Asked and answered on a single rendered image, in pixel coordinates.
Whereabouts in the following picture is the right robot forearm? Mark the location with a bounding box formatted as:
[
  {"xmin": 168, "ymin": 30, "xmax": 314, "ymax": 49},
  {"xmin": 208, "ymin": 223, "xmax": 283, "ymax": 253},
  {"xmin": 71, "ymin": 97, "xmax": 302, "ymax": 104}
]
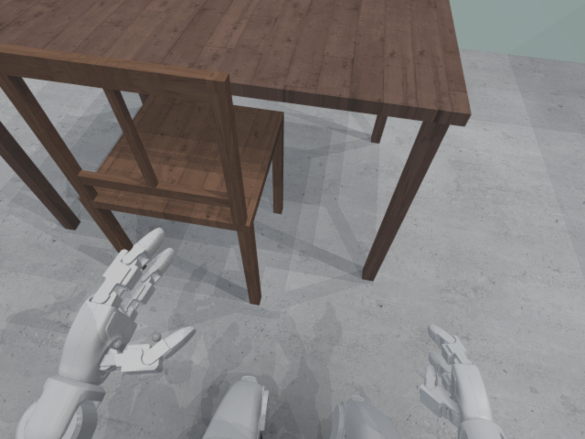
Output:
[{"xmin": 458, "ymin": 419, "xmax": 506, "ymax": 439}]

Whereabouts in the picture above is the robot left thigh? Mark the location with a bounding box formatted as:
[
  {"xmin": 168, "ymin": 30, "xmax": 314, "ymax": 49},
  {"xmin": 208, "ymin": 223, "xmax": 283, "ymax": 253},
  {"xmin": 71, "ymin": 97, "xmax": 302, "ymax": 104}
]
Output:
[{"xmin": 202, "ymin": 381, "xmax": 269, "ymax": 439}]

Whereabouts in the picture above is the table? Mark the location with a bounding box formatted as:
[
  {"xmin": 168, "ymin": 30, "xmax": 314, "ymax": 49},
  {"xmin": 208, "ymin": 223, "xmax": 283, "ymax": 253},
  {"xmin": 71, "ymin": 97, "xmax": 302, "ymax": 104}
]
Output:
[{"xmin": 0, "ymin": 0, "xmax": 472, "ymax": 281}]

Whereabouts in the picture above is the robot right thigh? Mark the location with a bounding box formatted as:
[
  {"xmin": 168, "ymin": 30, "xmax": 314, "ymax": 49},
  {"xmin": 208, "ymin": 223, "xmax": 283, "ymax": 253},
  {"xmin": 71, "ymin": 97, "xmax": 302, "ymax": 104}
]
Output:
[{"xmin": 332, "ymin": 401, "xmax": 401, "ymax": 439}]

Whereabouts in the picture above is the robot right hand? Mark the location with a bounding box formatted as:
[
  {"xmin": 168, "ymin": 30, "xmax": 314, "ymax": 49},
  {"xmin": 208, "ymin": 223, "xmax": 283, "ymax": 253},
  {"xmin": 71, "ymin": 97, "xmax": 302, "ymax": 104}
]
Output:
[{"xmin": 420, "ymin": 324, "xmax": 495, "ymax": 429}]

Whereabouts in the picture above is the left robot forearm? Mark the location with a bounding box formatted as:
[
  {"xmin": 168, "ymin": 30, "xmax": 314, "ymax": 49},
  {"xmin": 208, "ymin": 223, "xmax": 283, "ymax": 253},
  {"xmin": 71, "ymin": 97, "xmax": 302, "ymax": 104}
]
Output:
[{"xmin": 16, "ymin": 374, "xmax": 106, "ymax": 439}]

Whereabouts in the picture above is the robot thigh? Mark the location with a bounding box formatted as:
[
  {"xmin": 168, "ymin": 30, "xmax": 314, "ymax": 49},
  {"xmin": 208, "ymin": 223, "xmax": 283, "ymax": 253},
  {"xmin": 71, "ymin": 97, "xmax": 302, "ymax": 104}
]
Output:
[
  {"xmin": 202, "ymin": 381, "xmax": 269, "ymax": 439},
  {"xmin": 332, "ymin": 401, "xmax": 401, "ymax": 439}
]

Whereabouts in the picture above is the chair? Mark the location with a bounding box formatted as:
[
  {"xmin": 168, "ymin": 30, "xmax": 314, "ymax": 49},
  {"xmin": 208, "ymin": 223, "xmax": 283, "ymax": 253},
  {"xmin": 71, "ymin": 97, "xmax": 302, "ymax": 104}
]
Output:
[{"xmin": 0, "ymin": 43, "xmax": 284, "ymax": 305}]

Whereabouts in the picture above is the robot left hand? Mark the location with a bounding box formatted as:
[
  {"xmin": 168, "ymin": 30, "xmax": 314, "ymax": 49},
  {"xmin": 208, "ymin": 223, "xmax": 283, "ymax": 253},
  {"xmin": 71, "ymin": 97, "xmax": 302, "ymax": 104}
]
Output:
[{"xmin": 58, "ymin": 228, "xmax": 196, "ymax": 385}]

